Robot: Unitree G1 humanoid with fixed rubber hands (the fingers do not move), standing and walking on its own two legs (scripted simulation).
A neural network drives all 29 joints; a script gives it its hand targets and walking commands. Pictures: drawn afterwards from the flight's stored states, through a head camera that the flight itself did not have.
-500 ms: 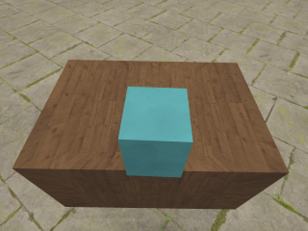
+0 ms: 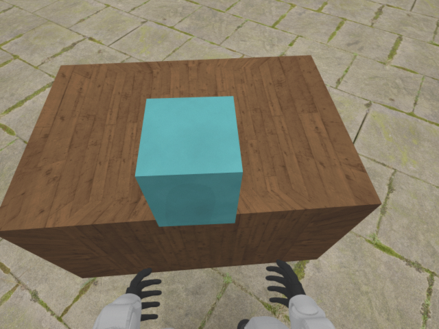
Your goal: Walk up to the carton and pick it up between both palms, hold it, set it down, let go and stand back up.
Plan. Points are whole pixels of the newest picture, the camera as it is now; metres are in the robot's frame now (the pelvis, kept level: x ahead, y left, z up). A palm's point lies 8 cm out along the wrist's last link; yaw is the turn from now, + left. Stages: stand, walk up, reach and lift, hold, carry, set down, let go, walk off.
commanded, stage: reach and lift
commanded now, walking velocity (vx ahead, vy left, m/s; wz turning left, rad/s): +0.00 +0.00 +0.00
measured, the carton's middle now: (193, 165) +0.47 +0.05 -0.07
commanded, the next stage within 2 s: none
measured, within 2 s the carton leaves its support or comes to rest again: neither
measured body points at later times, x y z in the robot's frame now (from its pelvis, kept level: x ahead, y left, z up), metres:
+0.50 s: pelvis +0.00 +0.00 +0.00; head +0.03 -0.01 +0.44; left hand +0.17 +0.21 -0.12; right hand +0.15 -0.17 -0.14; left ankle +0.02 +0.16 -0.74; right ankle +0.04 -0.11 -0.74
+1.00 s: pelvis +0.00 +0.01 -0.02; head +0.04 -0.01 +0.43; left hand +0.22 +0.20 -0.10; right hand +0.21 -0.19 -0.12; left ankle +0.02 +0.16 -0.74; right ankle +0.04 -0.11 -0.74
